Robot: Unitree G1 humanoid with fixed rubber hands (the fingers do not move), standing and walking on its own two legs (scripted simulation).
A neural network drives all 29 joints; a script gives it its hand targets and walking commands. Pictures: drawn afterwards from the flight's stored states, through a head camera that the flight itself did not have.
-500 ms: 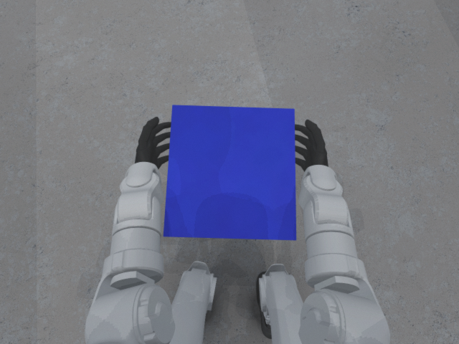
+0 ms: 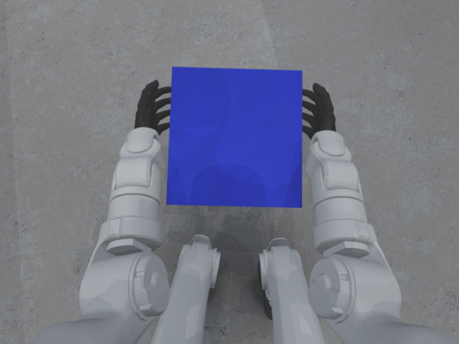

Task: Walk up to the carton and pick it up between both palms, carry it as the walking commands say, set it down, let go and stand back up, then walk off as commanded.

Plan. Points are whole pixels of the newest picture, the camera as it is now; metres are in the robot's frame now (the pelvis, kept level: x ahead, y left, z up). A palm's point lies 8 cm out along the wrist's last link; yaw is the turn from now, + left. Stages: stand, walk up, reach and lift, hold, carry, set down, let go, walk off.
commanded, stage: set down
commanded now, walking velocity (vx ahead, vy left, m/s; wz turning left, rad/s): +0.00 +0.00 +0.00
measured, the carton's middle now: (233, 149) +0.45 +0.02 -0.16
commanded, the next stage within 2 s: none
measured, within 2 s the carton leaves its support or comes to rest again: neither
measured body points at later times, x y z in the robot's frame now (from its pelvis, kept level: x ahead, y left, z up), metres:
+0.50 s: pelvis -0.02 +0.00 -0.07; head +0.29 +0.01 +0.26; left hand +0.50 +0.17 -0.17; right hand +0.51 -0.12 -0.18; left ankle +0.08 +0.12 -0.53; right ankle +0.09 -0.13 -0.53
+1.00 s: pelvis -0.02 +0.00 -0.13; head +0.33 +0.01 +0.16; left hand +0.53 +0.17 -0.26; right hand +0.53 -0.12 -0.26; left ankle +0.08 +0.12 -0.53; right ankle +0.09 -0.13 -0.53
